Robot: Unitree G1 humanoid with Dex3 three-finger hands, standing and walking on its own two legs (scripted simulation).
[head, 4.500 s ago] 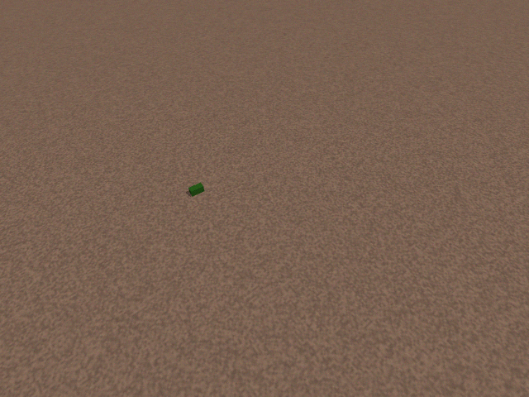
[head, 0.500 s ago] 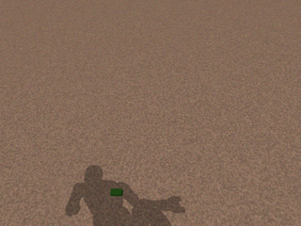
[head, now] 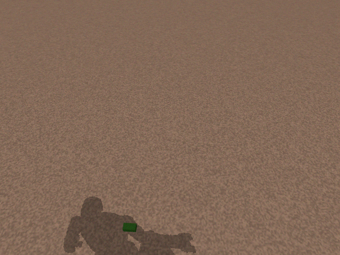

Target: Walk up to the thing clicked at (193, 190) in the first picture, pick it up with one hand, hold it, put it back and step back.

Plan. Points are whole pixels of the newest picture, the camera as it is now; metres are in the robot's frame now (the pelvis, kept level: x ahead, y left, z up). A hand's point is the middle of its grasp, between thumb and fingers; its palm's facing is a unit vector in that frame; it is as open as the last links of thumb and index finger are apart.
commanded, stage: walk up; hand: left
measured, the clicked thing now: (129, 227) +0.44 +0.25 -0.76
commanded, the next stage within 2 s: stand in 0.90 s
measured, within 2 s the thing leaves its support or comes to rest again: neither
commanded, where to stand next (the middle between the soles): +0.05 +0.01 m, yaw -1 degrees
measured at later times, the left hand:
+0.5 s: hand out of the picture +0.09 +0.26 -0.15, palm faces +0.00 -0.94 -0.35, open 7.4 cm
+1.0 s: hand out of the picture +0.11 +0.25 -0.15, palm faces +0.01 -0.94 -0.34, open 7.4 cm
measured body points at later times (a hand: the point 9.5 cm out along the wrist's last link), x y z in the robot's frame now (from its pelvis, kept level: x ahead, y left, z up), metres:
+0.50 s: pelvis +0.01 +0.00 +0.01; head +0.02 +0.00 +0.46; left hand +0.09 +0.31 -0.13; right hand +0.11 -0.30 -0.12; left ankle +0.03 +0.12 -0.74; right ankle +0.00 -0.15 -0.74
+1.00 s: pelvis +0.02 +0.00 +0.01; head +0.03 +0.00 +0.46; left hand +0.11 +0.30 -0.12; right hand +0.11 -0.30 -0.12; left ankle +0.03 +0.12 -0.74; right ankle +0.00 -0.15 -0.74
